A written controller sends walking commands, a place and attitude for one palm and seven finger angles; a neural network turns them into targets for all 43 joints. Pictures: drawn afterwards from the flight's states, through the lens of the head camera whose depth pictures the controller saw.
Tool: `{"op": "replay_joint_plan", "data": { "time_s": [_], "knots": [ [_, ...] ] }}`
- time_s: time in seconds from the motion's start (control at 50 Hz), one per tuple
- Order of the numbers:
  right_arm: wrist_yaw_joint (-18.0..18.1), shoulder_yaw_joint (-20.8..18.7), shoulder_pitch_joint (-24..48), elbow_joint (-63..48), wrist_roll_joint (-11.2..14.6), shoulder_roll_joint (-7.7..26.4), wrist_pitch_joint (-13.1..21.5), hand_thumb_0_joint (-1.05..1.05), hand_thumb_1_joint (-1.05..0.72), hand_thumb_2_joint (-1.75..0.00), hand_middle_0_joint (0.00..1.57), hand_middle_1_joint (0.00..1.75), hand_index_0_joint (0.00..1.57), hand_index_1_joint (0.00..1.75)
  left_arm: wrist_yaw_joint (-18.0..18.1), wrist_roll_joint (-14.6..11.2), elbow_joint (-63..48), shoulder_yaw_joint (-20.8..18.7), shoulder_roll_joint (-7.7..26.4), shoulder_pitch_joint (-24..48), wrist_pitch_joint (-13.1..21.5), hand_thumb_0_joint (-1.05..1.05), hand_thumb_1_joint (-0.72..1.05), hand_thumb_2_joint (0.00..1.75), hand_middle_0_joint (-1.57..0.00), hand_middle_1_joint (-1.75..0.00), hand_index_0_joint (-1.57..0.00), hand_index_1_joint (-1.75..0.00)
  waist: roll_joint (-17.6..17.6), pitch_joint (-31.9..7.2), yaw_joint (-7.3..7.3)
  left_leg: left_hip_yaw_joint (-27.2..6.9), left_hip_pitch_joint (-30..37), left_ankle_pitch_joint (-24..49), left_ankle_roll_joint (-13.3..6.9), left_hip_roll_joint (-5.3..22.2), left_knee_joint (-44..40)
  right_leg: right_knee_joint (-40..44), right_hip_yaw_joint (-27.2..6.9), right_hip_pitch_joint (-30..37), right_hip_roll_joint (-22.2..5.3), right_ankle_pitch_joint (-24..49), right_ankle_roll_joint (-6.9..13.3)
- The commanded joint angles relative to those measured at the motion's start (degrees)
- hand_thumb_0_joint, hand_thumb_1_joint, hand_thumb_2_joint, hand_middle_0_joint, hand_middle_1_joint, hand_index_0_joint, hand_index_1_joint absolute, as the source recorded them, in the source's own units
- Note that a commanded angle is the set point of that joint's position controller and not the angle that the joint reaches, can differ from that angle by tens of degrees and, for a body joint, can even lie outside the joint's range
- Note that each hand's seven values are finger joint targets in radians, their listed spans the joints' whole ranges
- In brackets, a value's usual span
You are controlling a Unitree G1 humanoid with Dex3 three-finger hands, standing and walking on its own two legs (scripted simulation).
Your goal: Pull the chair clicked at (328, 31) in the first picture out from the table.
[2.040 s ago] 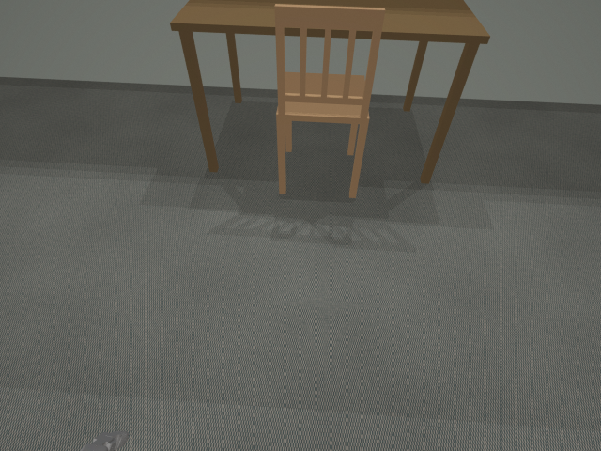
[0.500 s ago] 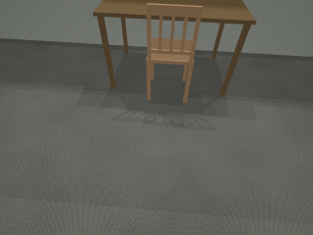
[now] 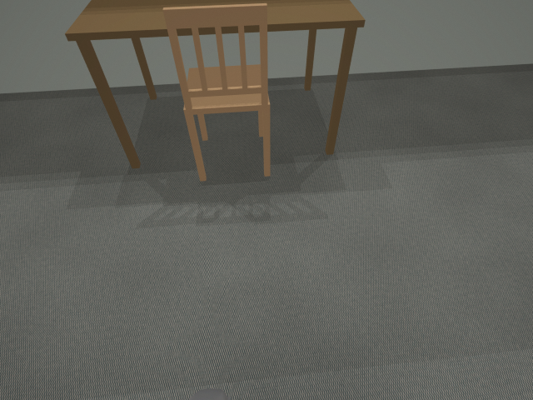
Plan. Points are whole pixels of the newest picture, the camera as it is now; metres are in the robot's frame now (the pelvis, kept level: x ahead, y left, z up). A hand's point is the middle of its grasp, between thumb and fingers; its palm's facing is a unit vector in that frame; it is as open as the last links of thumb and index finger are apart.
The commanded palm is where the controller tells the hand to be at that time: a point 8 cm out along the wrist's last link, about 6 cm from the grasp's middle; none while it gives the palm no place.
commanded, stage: walk to a spot facing it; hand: left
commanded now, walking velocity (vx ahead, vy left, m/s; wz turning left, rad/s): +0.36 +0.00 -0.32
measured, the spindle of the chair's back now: (221, 59) +1.29 +0.31 -0.11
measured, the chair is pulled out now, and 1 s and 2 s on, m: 0.00 0.00 0.00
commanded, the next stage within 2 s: turn to face it in 1.18 s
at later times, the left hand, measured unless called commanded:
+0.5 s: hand (153, 347) +0.24 +0.25 -0.19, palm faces -0.14 -0.98 -0.16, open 7.4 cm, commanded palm none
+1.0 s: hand (263, 199) +0.63 +0.07 -0.18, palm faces -0.46 -0.87 -0.15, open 7.4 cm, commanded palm none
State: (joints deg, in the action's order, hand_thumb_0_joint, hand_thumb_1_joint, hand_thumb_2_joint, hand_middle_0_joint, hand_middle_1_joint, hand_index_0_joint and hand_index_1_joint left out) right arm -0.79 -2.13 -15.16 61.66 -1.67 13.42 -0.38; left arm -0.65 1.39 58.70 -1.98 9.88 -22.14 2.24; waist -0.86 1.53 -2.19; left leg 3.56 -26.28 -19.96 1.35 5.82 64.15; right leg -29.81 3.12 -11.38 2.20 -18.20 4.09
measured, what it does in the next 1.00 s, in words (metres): walks ahead, turning right: left foot, then right foot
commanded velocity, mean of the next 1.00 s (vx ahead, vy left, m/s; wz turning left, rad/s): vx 0.35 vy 0.00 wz -0.38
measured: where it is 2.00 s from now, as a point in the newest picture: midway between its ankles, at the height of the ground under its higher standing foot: (310, 297)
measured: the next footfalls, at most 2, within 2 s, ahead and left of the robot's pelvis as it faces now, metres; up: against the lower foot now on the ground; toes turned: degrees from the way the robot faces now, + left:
left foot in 0.36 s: +0.32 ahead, +0.14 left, +0.00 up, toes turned +0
right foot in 0.96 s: +0.52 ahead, -0.14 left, +0.00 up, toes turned -33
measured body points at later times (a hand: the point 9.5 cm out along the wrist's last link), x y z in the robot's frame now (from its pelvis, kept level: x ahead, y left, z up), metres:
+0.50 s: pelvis +0.23 +0.07 -0.01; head +0.25 +0.09 +0.44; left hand +0.24 +0.30 -0.17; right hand +0.27 -0.17 -0.14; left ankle +0.28 +0.14 -0.74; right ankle +0.11 -0.04 -0.63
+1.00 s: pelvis +0.44 -0.02 -0.02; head +0.48 -0.04 +0.43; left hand +0.65 +0.12 -0.16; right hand +0.23 -0.14 -0.16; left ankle +0.31 +0.14 -0.67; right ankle +0.49 -0.12 -0.74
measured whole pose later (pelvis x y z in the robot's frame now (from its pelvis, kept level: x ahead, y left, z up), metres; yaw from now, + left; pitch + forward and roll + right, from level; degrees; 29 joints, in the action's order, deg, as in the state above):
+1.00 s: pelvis +0.44 -0.02 -0.02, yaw -25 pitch +0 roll +0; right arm 0.2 -1.1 -28.8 65.1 -0.8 6.2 1.9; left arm -1.9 1.8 53.9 -3.3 9.9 -4.8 2.4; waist 0.9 5.9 3.0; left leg 15.0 -5.8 -29.9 2.3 8.7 55.7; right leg -37.4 9.4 -25.2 -0.3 -11.0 6.1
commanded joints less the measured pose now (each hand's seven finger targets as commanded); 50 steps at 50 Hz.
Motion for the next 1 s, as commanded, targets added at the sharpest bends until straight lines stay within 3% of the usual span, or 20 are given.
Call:
{"op": "replay_joint_plan", "data": {
  "time_s": [0.0, 0.16, 0.24, 0.26, 0.3, 0.32, 0.34, 0.36, 0.38, 0.42, 0.48, 0.5, 0.62, 0.8, 0.86, 0.9, 0.92, 0.94, 0.96, 0.98],
  "knots": [
    [-0.04, -1.52, 5.5, -6.9, 0.13, 2.75, 2.31, 0.0, -0.9, -0.9, 0.2, 0.3, 0.2, 0.3, 1.09, -0.15, -1.03, -1.89, 9.33, -4.75, 1.99, 0.0, 0.9, 0.9, -0.2, -0.3, -0.2, -0.3, 3.48, 3.38, 1.34, -1.5, -12.95, 7.28, 1.43, 2.12, 0.27, 18.77, -19.45, 4.25, -15.61, 10.33, 6.39],
    [-0.8, -1.27, 13.77, -11.13, 0.49, 0.64, 2.77, 0.0, -0.9, -0.9, 0.2, 0.3, 0.2, 0.3, 2.05, 0.08, 2.03, -1.35, 7.14, -9.12, 2.61, 0.0, 0.9, 0.9, -0.2, -0.3, -0.2, -0.3, 7.06, 4.75, -0.73, 0.34, -16.91, 11.18, 1.61, 1.42, -11.34, 17.07, -15.86, 11.49, -13.82, 24.76, 6.25],
    [-0.99, -0.91, 15.68, -12.14, 0.76, -0.32, 3.62, 0.0, -0.9, -0.9, 0.2, 0.3, 0.2, 0.3, 2.48, 0.36, 2.6, -1.56, 7.82, -8.31, 2.1, 0.0, 0.9, 0.9, -0.2, -0.3, -0.2, -0.3, 8.46, 4.44, -1.11, 2.4, -6.67, 8.73, -0.17, -0.94, -23.82, 13.89, -14.82, 10.93, -13.48, 32.4, 4.86],
    [-0.73, -1.05, 13.27, -11.52, 0.81, 0.08, 3.94, 0.0, -0.9, -0.9, 0.2, 0.3, 0.2, 0.3, 2.48, 0.27, 2.24, -1.92, 8.58, -7.17, 2.12, 0.0, 0.9, 0.9, -0.2, -0.3, -0.2, -0.3, 8.82, 3.54, 0.26, 3.03, -1.68, 7.68, -0.89, -2.09, -26.48, 11.16, -14.01, 9.9, -13.37, 37.4, 4.64],
    [0.46, -1.76, -0.29, -7.14, 0.41, 2.47, 4.52, 0.0, -0.9, -0.9, 0.2, 0.3, 0.2, 0.3, 2.35, -0.25, 1.9, -2.35, 9.22, -5.17, 2.24, 0.0, 0.9, 0.9, -0.2, -0.3, -0.2, -0.3, 6.94, -2.54, 6.24, 3.87, 17.14, 12.4, -2.32, -4.76, -33.48, -2.99, -11.21, 5.09, -9.92, 43.77, 2.41],
    [1.25, -2.86, -9.36, -4.65, -0.01, 6.91, 4.66, 0.0, -0.9, -0.9, 0.2, 0.3, 0.2, 0.3, 1.97, -0.71, 1.39, -2.34, 7.45, -5.89, 2.24, 0.0, 0.9, 0.9, -0.2, -0.3, -0.2, -0.3, 1.56, -8.91, 9.39, -2.51, 32.66, 14.18, -4.13, 1.67, -33.75, -15.34, -9.54, -3.68, -7.01, 32.41, 0.75],
    [1.57, -4.52, -15.47, -3.35, -0.59, 14.08, 4.73, 0.0, -0.9, -0.9, 0.2, 0.3, 0.2, 0.3, 1.19, -1.32, 0.76, -2.01, 3.64, -9.8, 1.83, 0.0, 0.9, 0.9, -0.2, -0.3, -0.2, -0.3, -15.85, -15.94, 9.31, -25.72, 44.22, 12.8, -9.94, 19.56, -38.59, -35.61, -2.73, -17.08, 1.19, -5.29, -1.96],
    [1.59, -4.02, -15.07, -3.64, 0.11, 13.5, 4.07, 0.0, -0.9, -0.9, 0.2, 0.3, 0.2, 0.3, 1.3, -0.99, -0.61, -1.83, 4.13, -6.62, 2.07, 0.0, 0.9, 0.9, -0.2, -0.3, -0.2, -0.3, -13.81, -13.89, 8.58, -34.85, 38.62, 6.61, -12.49, 24.15, -47.78, -45.75, -6.25, -21.38, 0.55, -13.81, -1.33],
    [1.46, -3.38, -9.26, -4.4, 0.28, 9.99, 3.98, 0.0, -0.9, -0.9, 0.2, 0.3, 0.2, 0.3, 1.28, -0.52, -0.98, -2.01, 5.12, -2.97, 1.68, 0.0, 0.9, 0.9, -0.2, -0.3, -0.2, -0.3, -8.41, -6.17, 6.92, -29.9, 28.59, -4.71, -12.21, 22.62, -51.42, -49.01, -6.84, -22.97, -3.19, -10.17, -1.08],
    [1.59, -1.64, -2.56, -5.71, 0.28, 3.18, 4.75, 0.0, -0.9, -0.9, 0.2, 0.3, 0.2, 0.3, 0.14, 0.3, -1.44, -2.4, 3.72, 1.33, 0.73, 0.0, 0.9, 0.9, -0.2, -0.3, -0.2, -0.3, -5.38, 3.11, 3.93, -19.9, 15.09, -4.5, -9.52, 17.98, -53.52, -48.43, -6.1, -23.8, -7.27, -1.45, -1.78],
    [1.95, -0.94, -1.69, -4.83, 0.35, 0.44, 5.75, 0.0, -0.9, -0.9, 0.2, 0.3, 0.2, 0.3, -0.57, 0.67, -0.9, -2.24, 1.26, -1.18, -1.59, 0.0, 0.9, 0.9, -0.2, -0.3, -0.2, -0.3, -4.93, 2.86, 0.52, -5.94, 9.93, 4.51, -7.91, 13.87, -53.4, -43.44, -4.72, -20.35, -8.49, 2.67, -2.74],
    [2.04, -0.99, -2.53, -4.54, 0.43, 0.28, 6.01, 0.0, -0.9, -0.9, 0.2, 0.3, 0.2, 0.3, -0.66, 0.81, -1.22, -2.34, 1.06, -0.7, -2.03, 0.0, 0.9, 0.9, -0.2, -0.3, -0.2, -0.3, -4.56, 1.91, 0.53, -3.4, 10.35, 6.99, -7.73, 12.83, -53.48, -42.32, -4.24, -20.4, -8.67, 4.44, -3.11],
    [2.29, -1.26, -7.98, -2.86, 0.78, 1.47, 6.5, 0.0, -0.9, -0.9, 0.2, 0.3, 0.2, 0.3, -1.47, 0.9, -4.6, -2.73, 1.93, 8.2, -3.12, 0.0, 0.9, 0.9, -0.2, -0.3, -0.2, -0.3, -3.41, 4.22, 1.78, 2.63, 20.38, 16.43, -7.58, 12.25, -54.55, -35.01, -2.83, -31.79, -9.9, 12.77, -5.2],
    [2.39, -1.13, -16.85, 0.72, -0.07, 2.67, 5.4, 0.0, -0.9, -0.9, 0.2, 0.3, 0.2, 0.3, -1.95, 0.32, -9.08, -1.45, 0.95, 22.96, -1.98, 0.0, 0.9, 0.9, -0.2, -0.3, -0.2, -0.3, -5.47, 6.92, 6.33, 10.14, 31.55, 38.49, -7.6, 13.2, -49.84, -10.74, 5.7, -27.7, -6.13, 8.86, -2.69],
    [2.39, -1.55, -15.84, 0.52, 0.07, 4.11, 5.07, 0.0, -0.9, -0.9, 0.2, 0.3, 0.2, 0.3, -1.57, 0.43, -7.97, -1.86, 2.75, 17.64, -1.26, 0.0, 0.9, 0.9, -0.2, -0.3, -0.2, -0.3, -7.05, 2.56, 3.43, 13.0, 34.1, 58.59, -6.66, 14.29, -39.42, -7.15, 7.93, -18.51, -2.42, 3.77, 0.13],
    [2.15, -1.79, -12.83, -0.82, 0.57, 5.86, 4.85, 0.0, -0.9, -0.9, 0.2, 0.3, 0.2, 0.3, -1.24, 0.83, -4.09, -2.91, 5.77, 4.88, -0.19, 0.0, 0.9, 0.9, -0.2, -0.3, -0.2, -0.3, -6.13, -5.23, -2.83, 15.47, 28.21, 58.65, -3.92, 11.94, -21.7, -1.26, 9.25, 0.85, 0.26, 7.53, 1.87],
    [1.38, -1.57, -13.1, -1.86, 1.37, 4.39, 4.81, 0.0, -0.9, -0.9, 0.2, 0.3, 0.2, 0.3, -0.77, 0.96, -2.21, -4.3, 10.86, -2.31, 0.56, 0.0, 0.9, 0.9, -0.2, -0.3, -0.2, -0.3, 1.11, -11.98, -5.96, 15.81, 12.84, 39.43, -1.61, 9.59, -5.98, 0.15, -1.43, 19.42, -8.87, 11.92, 5.29],
    [1.4, -0.89, -14.19, -4.19, 2.01, 0.25, 5.07, 0.0, -0.9, -0.9, 0.2, 0.3, 0.2, 0.3, 0.26, 0.11, -1.5, -5.66, 16.85, -7.27, 0.84, 0.0, 0.9, 0.9, -0.2, -0.3, -0.2, -0.3, 13.51, -19.08, -5.82, 11.55, -5.99, -11.13, 1.68, -1.32, 14.45, 4.12, -32.07, 32.32, -26.45, 23.98, 13.38],
    [1.76, -1.24, -7.53, -5.73, 1.99, 1.63, 4.78, 0.0, -0.9, -0.9, 0.2, 0.3, 0.2, 0.3, 0.93, -1.16, -1.6, -5.93, 17.89, -5.84, 0.13, 0.0, 0.9, 0.9, -0.2, -0.3, -0.2, -0.3, 7.74, -16.26, -5.94, 1.99, -10.47, -12.83, 0.01, -0.67, 20.23, 9.75, -33.46, 28.7, -27.38, 24.45, 15.61],
    [1.68, -1.43, -5.77, -5.84, 1.85, 0.6, 4.72, 0.0, -0.9, -0.9, 0.2, 0.3, 0.2, 0.3, 1.07, -1.14, -2.3, -5.34, 15.71, -1.13, -0.12, 0.0, 0.9, 0.9, -0.2, -0.3, -0.2, -0.3, 4.31, -10.01, -3.74, 0.0, -11.34, -7.04, -0.38, 2.57, 20.21, 11.06, -27.12, 21.48, -25.91, 18.25, 14.51]
  ]
}}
